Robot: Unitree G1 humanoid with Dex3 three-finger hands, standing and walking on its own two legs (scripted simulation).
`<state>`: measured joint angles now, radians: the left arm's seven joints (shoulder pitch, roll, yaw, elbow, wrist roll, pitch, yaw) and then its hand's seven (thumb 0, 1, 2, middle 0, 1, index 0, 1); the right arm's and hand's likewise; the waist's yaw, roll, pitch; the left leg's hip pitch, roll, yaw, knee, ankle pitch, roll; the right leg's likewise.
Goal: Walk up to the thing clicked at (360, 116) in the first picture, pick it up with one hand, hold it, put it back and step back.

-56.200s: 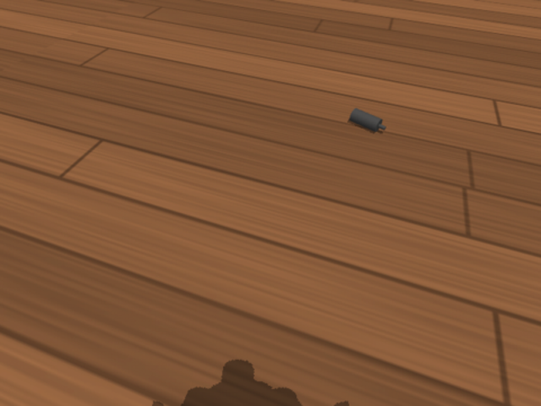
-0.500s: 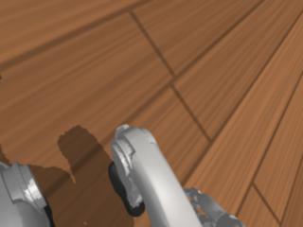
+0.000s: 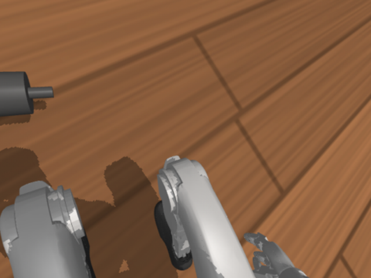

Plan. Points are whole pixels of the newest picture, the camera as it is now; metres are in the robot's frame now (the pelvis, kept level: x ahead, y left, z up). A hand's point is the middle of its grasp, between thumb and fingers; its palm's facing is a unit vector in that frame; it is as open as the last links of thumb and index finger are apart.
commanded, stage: settle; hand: left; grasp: from above
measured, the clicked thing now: out of the picture +0.49 +0.31 -0.19
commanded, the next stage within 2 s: lift in 0.02 s
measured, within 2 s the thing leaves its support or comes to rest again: neither
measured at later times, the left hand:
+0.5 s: hand out of the picture +0.46 +0.33 -0.07, palm faces -0.50 -0.09 -0.86, open 11.1 cm
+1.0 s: hand out of the picture +0.36 +0.33 +0.12, palm faces -0.43 -0.13 -0.89, open 11.3 cm
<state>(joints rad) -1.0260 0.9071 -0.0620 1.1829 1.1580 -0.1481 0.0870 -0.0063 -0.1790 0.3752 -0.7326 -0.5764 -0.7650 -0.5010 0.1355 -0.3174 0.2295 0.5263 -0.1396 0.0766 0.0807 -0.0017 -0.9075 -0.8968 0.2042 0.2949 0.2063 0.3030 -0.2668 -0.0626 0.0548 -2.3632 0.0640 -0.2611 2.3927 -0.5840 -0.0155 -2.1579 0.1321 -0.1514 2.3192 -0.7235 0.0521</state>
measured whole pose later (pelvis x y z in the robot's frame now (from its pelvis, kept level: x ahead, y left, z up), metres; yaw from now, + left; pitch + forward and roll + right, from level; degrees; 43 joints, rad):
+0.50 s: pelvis +0.00 +0.00 +0.04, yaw +3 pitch +32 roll -10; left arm -0.89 0.83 -0.03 0.98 1.06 -0.16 -0.06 0.00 -0.12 0.39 -0.63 -0.63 -0.66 -0.56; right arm 0.19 -0.29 0.15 0.56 -0.09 0.13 0.04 0.00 -0.91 -0.90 0.20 0.30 0.21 0.30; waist -0.21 0.00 -0.03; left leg -2.25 0.07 -0.20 2.24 -0.58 -0.01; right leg -2.07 0.11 -0.11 2.20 -0.71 0.04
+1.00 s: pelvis +0.00 +0.00 +0.19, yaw +9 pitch +28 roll -7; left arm -0.55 0.63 -0.09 0.71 0.99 -0.09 -0.03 0.00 -0.13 0.50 -0.52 -0.75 -0.55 -0.69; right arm 0.15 -0.23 0.02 0.64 0.00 0.10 -0.02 0.00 -0.90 -0.90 0.20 0.30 0.21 0.30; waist -0.10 0.04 -0.15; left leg -1.74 0.07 -0.10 1.77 -0.53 0.00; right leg -1.59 0.07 -0.05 1.75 -0.64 0.03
